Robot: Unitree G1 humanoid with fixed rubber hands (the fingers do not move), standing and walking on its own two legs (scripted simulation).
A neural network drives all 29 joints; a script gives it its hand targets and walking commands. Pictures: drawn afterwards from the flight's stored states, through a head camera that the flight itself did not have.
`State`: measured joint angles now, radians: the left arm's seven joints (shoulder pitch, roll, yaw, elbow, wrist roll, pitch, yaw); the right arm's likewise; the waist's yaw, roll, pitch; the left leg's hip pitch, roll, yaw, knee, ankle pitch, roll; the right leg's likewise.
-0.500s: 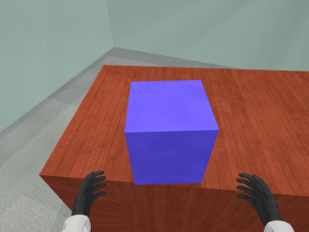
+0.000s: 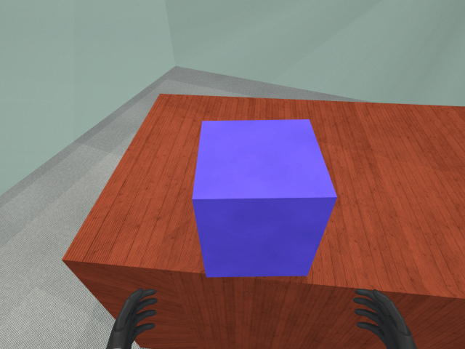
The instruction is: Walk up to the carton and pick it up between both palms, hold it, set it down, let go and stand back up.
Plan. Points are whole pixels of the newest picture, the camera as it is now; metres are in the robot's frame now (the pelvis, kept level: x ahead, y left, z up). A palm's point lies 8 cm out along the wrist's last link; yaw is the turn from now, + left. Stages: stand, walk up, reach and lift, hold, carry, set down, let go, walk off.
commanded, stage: set down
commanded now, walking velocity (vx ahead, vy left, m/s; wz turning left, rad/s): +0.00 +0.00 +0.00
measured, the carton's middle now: (256, 200) +0.40 +0.00 +0.04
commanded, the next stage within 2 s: let go in 0.52 s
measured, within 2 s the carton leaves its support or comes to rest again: neither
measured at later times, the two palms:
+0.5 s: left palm out of the picture +0.14 +0.23 -0.08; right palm out of the picture +0.15 -0.22 -0.07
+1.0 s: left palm out of the picture +0.15 +0.23 -0.08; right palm out of the picture +0.14 -0.22 -0.08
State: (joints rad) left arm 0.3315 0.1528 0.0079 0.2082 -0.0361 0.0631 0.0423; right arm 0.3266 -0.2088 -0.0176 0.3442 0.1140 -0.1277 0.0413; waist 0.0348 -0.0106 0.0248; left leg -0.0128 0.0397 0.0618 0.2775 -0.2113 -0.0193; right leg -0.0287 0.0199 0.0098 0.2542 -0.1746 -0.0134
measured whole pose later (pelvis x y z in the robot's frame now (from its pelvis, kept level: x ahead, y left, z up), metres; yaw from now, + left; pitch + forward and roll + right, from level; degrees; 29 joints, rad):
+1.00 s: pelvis -0.02 +0.00 +0.00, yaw +0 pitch -4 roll +0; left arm 0.16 0.18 0.03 0.52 0.03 0.14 0.02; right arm 0.15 -0.18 -0.04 0.73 -0.03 -0.21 0.03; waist 0.00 -0.01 0.08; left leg -0.06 0.03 0.05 0.38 -0.24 -0.01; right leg -0.08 0.01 0.00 0.35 -0.21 0.00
